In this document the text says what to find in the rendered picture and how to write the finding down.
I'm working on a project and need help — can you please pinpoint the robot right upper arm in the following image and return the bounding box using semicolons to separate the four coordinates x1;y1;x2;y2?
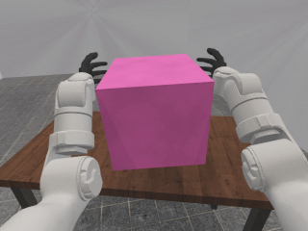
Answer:
241;139;308;231

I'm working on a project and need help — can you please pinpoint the right robot hand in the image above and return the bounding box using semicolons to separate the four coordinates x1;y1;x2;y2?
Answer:
196;48;227;79

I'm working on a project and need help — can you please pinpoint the left robot hand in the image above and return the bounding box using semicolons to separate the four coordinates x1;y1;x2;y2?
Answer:
79;52;108;89

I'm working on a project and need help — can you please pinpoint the robot right forearm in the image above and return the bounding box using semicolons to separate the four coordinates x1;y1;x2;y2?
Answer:
212;66;308;170

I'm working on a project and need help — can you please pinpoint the table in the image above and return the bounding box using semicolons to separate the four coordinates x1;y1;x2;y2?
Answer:
0;111;274;231

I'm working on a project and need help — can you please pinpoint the carton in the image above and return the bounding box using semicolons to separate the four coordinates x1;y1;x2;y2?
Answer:
95;54;215;171

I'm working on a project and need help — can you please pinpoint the robot left forearm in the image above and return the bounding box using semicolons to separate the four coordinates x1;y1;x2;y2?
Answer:
39;72;96;193

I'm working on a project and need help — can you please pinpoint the robot left upper arm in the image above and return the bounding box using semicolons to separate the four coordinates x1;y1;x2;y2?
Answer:
0;155;103;231

